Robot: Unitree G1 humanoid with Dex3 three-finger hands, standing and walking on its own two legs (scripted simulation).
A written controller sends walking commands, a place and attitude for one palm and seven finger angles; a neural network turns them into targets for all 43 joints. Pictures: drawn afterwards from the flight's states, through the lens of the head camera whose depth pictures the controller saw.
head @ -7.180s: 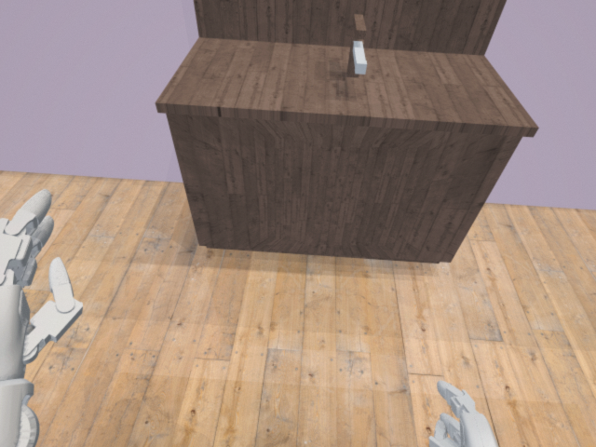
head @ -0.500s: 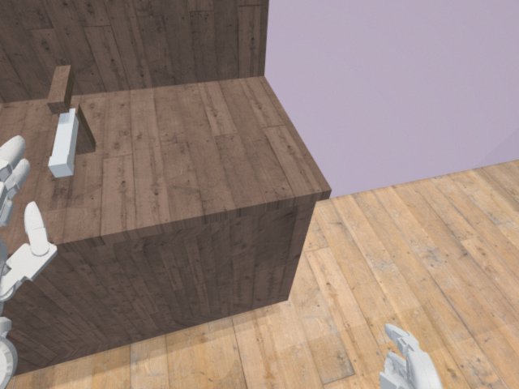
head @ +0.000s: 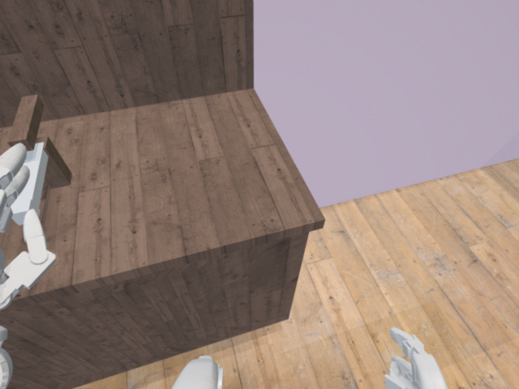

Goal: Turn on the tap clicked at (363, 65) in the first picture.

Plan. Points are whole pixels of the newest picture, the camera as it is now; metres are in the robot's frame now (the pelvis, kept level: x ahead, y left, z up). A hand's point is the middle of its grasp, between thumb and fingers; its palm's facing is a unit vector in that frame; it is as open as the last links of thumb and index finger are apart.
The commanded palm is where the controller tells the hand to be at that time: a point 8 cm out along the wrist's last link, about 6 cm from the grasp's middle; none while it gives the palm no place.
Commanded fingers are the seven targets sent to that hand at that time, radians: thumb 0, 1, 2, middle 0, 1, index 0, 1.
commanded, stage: shuffle to correct the standing spot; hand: left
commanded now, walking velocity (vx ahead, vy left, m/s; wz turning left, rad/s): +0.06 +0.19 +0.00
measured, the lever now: (24, 212) +0.34 +0.40 +0.07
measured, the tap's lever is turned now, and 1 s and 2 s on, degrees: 0 0 0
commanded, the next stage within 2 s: come to a stop and stand still in 0.06 s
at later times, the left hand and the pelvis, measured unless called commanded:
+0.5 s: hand (29, 208) +0.27 +0.29 +0.18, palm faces +0.37 -0.85 -0.37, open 7.4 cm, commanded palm +0.21 +0.34 +0.18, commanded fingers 0.00 0.90 0.90 -0.20 -0.30 -0.20 -0.30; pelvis +0.04 +0.06 +0.01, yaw -1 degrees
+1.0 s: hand (22, 271) +0.21 +0.29 +0.15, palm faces +0.27 -0.90 -0.34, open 7.4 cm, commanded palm +0.16 +0.33 +0.18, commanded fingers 0.00 0.90 0.90 -0.20 -0.30 -0.20 -0.30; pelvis -0.01 +0.06 +0.00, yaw -3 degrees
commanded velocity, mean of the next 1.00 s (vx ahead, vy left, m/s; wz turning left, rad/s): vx -0.04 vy -0.03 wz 0.00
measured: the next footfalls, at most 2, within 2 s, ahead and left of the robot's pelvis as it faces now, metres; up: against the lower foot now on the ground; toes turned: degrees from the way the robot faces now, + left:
left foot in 0.18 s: +0.10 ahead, +0.16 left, +0.00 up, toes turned +2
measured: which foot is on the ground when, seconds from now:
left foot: up 0.00-0.16, down 0.18-1.00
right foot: down 0.00-1.00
